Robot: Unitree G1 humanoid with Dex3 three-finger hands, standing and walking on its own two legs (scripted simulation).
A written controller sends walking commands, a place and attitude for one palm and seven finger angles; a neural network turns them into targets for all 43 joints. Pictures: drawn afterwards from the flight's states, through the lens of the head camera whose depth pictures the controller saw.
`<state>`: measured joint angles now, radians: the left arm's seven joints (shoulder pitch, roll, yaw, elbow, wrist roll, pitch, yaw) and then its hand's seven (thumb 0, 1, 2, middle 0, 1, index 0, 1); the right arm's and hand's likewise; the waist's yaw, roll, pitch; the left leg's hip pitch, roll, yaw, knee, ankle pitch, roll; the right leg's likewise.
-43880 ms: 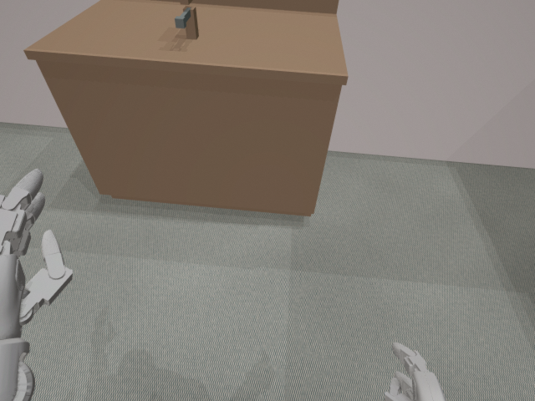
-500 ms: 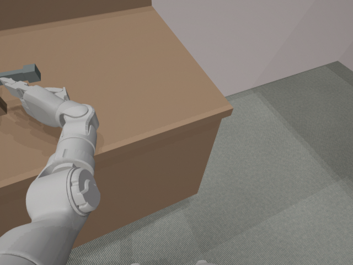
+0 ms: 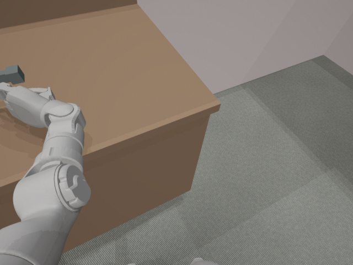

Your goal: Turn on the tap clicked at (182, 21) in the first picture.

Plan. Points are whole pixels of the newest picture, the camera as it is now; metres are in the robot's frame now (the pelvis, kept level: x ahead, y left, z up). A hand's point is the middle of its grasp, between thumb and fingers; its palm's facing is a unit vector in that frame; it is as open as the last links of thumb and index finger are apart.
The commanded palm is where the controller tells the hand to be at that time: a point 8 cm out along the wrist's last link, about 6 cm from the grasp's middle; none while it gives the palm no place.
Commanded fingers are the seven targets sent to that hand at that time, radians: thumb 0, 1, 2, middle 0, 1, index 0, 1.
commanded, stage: lift the hand up off the lever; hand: left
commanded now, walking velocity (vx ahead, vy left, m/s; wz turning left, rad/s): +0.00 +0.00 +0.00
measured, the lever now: (15, 74) +0.54 +0.31 +0.14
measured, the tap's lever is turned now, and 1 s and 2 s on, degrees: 86 86 86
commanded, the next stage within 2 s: none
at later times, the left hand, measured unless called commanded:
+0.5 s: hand (44, 91) +0.49 +0.25 +0.12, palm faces +0.87 -0.49 -0.09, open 8.0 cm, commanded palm +0.44 +0.26 +0.15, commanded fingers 0.00 0.90 0.90 -0.15 -0.15 -0.15 -0.15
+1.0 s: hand (33, 76) +0.49 +0.25 +0.16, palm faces +0.85 -0.53 -0.10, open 7.8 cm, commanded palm +0.44 +0.26 +0.17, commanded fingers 0.00 0.90 0.90 -0.15 -0.15 -0.15 -0.15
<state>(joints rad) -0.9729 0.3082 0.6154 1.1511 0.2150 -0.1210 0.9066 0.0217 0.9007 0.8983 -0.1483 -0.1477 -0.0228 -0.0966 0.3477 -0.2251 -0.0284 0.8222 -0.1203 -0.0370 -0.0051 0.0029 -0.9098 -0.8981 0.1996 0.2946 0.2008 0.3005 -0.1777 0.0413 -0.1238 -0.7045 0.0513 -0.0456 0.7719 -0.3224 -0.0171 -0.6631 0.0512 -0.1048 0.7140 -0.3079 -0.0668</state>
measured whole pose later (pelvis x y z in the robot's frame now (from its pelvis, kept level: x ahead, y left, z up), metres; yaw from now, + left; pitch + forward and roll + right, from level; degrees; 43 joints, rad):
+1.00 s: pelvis +0.02 +0.01 +0.01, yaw +1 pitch +10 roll -1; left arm -0.93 0.22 0.51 0.97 0.15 0.04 0.85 0.02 0.90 0.90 -0.14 -0.15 -0.15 -0.15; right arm 0.30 -0.22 -0.04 0.85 -0.10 -0.04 0.01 0.00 -0.91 -0.90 0.20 0.29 0.20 0.30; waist -0.10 0.04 -0.12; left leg -0.53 0.03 -0.04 0.67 -0.31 -0.02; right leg -0.50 0.03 -0.10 0.63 -0.31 -0.05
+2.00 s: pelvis +0.02 +0.01 +0.02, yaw +1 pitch +6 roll -1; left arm -0.91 0.17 0.45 0.81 0.11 0.21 0.84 0.02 0.90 0.90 -0.15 -0.15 -0.15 -0.15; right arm 0.25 -0.22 -0.04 0.86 -0.07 -0.04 -0.02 0.01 -0.91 -0.90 0.20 0.29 0.20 0.30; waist -0.05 0.04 -0.10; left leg -0.41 0.02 -0.03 0.57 -0.27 -0.02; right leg -0.37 0.02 -0.09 0.54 -0.28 -0.05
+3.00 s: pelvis +0.01 +0.02 +0.04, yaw -2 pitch -6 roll +0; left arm 0.04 0.31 0.22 -0.04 -0.07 -0.12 0.10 0.02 0.89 0.90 -0.19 -0.25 -0.19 -0.25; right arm 0.17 -0.20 0.03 0.66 0.00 -0.08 -0.06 0.01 -0.91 -0.90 0.20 0.29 0.20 0.30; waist 0.05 0.05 0.04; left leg -0.05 0.02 0.03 0.33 -0.18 0.00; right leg -0.04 0.03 -0.03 0.31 -0.16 -0.03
